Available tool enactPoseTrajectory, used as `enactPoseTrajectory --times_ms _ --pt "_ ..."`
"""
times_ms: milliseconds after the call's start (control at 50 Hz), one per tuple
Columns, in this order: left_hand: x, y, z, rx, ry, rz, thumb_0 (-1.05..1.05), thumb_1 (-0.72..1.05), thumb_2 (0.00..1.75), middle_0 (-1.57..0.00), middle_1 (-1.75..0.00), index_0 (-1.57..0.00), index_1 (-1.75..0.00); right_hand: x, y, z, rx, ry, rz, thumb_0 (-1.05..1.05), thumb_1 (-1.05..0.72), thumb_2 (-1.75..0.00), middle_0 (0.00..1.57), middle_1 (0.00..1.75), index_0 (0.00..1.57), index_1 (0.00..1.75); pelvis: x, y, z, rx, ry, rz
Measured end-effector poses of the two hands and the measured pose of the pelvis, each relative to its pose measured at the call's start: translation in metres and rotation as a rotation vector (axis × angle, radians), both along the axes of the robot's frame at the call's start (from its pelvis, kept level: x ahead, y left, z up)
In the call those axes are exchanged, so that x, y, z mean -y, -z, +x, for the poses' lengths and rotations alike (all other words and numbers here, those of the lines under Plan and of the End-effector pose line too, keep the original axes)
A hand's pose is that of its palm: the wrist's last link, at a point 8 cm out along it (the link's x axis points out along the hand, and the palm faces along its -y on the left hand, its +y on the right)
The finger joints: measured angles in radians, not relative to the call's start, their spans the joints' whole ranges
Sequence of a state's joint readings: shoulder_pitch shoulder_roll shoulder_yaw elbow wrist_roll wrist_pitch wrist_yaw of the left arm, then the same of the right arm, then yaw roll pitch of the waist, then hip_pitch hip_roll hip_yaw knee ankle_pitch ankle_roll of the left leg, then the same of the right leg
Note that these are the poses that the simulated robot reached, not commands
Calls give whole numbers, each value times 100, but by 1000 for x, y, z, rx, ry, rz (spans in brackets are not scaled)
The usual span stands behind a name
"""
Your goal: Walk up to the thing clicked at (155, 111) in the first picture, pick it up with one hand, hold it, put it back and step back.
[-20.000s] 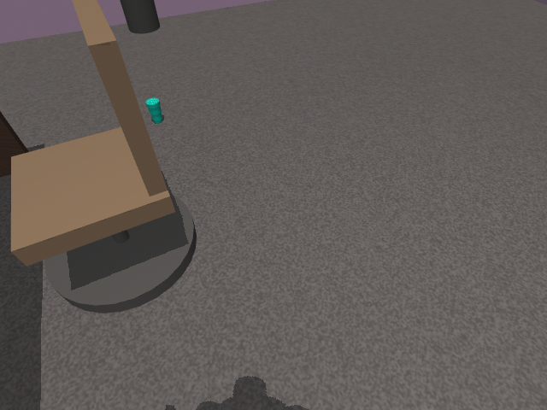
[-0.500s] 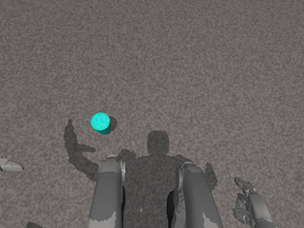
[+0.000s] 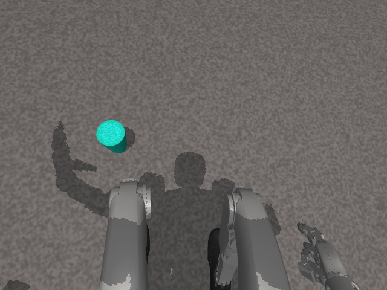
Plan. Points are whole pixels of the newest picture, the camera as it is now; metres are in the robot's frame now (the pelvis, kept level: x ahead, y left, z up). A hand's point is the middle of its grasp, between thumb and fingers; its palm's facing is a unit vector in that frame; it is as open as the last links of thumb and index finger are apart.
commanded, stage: go down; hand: left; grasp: from the side
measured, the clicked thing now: (115, 139) +0.47 +0.26 -0.36
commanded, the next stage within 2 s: approach in 0.96 s
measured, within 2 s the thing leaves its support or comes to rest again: neither
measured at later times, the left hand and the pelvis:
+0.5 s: hand out of the picture +0.36 +0.44 -0.03, palm faces +0.28 -0.95 -0.13, open 17.3 cm; pelvis -0.01 +0.00 -0.04, yaw -1 degrees
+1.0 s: hand out of the picture +0.37 +0.45 -0.04, palm faces +0.28 -0.95 -0.11, open 17.4 cm; pelvis -0.01 +0.00 -0.05, yaw -2 degrees
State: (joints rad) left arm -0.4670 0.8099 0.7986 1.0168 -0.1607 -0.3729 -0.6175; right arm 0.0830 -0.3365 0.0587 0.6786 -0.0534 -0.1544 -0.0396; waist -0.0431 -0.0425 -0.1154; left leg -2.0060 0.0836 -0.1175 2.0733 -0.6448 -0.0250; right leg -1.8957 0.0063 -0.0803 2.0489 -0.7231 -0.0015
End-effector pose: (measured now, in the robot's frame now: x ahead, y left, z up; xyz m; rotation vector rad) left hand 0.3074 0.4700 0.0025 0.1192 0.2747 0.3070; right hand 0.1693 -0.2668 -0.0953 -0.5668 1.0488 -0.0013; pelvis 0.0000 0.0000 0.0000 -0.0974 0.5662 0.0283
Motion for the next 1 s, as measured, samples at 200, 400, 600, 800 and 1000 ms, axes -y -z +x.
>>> enactPoseTrajectory --times_ms 200,400,600,800,1000 --pt "-6 10 8 38 10 -5 -1 -49 9 -4 -8 -4 -8 -1 18 -8 -5 0 -6 0 -93 -91 20 30 21 30 -1 20 -4 8 7 -7" --pt "-11 17 13 64 14 -5 -1 -51 9 -4 -8 -3 -8 -1 29 -15 -15 -5 -13 0 -93 -91 20 30 21 30 -3 33 -6 14 11 -12" --pt "-13 22 18 83 14 -6 -1 -52 9 -4 -7 -3 -8 2 36 -18 -29 -7 -19 0 -93 -91 20 30 21 30 -2 41 -6 13 13 -13" --pt "-19 27 22 105 14 -7 -1 -51 10 -4 -7 -3 -8 1 39 -18 -36 -21 -31 0 -93 -91 20 30 21 30 -4 47 -5 18 18 -23" --pt "-21 34 23 124 19 -8 -1 -51 9 -4 -7 -3 -8 1 44 -16 -35 -31 -36 0 -93 -91 20 30 21 30 -5 54 -6 25 21 -28"
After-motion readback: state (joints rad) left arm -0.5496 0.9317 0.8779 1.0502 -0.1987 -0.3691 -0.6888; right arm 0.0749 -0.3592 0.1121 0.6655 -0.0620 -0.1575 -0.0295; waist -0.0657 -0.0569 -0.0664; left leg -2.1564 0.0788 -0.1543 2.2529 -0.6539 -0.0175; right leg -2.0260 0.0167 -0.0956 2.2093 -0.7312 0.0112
